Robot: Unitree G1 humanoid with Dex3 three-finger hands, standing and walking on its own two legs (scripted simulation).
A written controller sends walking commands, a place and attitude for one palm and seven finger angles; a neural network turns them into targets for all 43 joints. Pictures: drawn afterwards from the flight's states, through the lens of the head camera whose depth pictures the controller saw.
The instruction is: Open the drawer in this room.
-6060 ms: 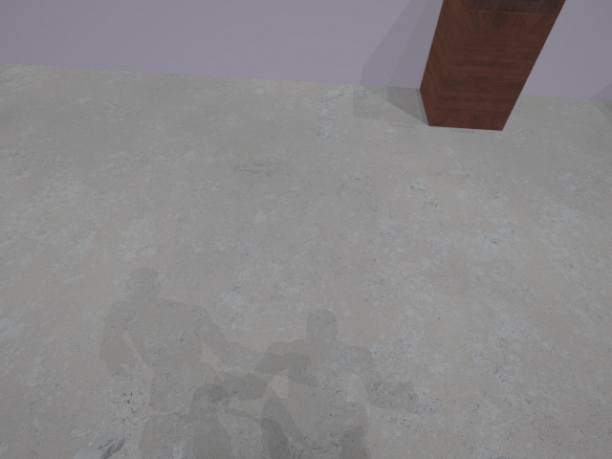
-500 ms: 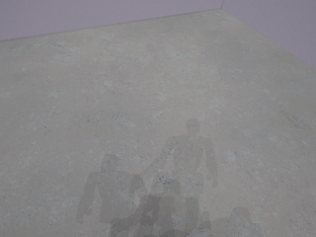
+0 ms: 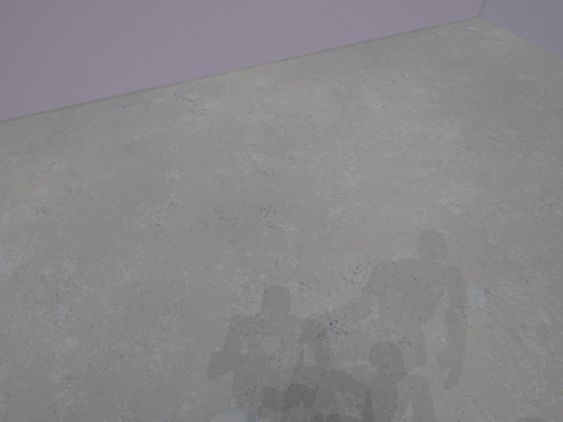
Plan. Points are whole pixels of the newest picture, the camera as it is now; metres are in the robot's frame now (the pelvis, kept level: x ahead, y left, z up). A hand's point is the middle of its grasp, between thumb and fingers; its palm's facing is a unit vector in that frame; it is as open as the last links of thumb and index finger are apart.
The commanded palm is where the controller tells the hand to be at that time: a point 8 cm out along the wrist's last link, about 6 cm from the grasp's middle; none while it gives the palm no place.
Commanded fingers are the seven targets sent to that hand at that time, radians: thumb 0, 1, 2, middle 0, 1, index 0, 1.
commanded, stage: turn or walk to find it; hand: left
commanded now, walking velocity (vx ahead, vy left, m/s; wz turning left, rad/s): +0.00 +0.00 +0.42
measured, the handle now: out of the picture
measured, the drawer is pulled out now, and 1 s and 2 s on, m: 0.00 0.00 0.00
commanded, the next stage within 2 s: none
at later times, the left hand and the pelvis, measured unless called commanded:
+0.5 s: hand out of the picture -0.04 +0.27 -0.18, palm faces +0.28 -0.93 -0.24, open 7.4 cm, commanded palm none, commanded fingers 0.00 0.90 0.90 -0.20 -0.30 -0.20 -0.30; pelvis -0.03 +0.05 +0.00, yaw +12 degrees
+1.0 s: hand out of the picture -0.05 +0.20 -0.15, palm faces +0.42 -0.87 -0.27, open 7.4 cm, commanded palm none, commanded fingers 0.00 0.90 0.90 -0.20 -0.30 -0.20 -0.30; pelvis -0.04 -0.01 +0.00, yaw +25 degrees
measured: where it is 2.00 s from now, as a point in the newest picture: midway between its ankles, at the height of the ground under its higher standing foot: outside the picture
